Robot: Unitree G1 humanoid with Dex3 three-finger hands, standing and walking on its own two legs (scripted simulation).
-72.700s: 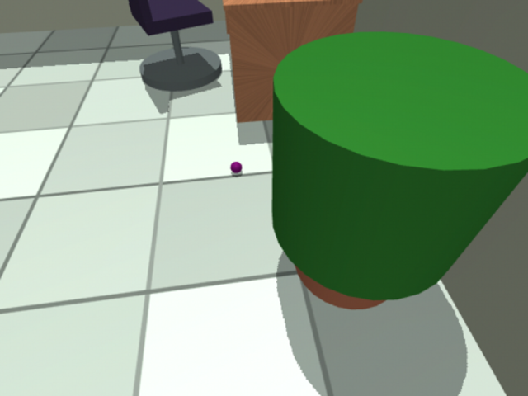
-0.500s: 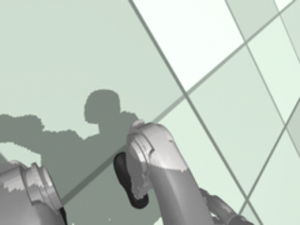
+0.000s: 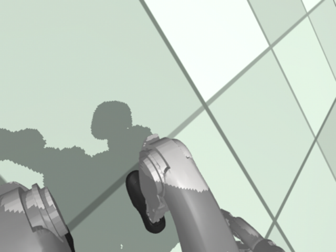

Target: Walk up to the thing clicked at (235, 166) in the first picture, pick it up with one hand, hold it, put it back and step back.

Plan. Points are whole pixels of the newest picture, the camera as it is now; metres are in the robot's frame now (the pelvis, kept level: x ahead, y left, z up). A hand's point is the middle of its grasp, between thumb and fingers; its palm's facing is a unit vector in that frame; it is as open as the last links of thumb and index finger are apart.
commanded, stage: open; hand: left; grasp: from above
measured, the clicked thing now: out of the picture +0.47 +0.38 -0.28
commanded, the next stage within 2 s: withdraw in 0.66 s
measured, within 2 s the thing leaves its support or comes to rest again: neither
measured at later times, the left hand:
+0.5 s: hand out of the picture +0.45 +0.37 -0.24, palm faces -0.42 -0.15 -0.89, open 13.8 cm
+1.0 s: hand out of the picture +0.47 +0.38 -0.21, palm faces -0.35 -0.13 -0.93, open 14.0 cm
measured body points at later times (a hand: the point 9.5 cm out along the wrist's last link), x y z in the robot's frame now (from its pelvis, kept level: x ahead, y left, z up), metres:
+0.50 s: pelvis +0.00 +0.00 +0.00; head +0.28 +0.14 +0.32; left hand +0.47 +0.38 -0.19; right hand +0.07 -0.25 -0.05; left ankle +0.06 +0.12 -0.28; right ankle +0.12 -0.12 -0.28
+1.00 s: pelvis +0.00 +0.00 +0.00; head +0.27 +0.15 +0.33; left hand +0.49 +0.39 -0.16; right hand +0.08 -0.25 -0.05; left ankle +0.06 +0.12 -0.28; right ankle +0.12 -0.12 -0.28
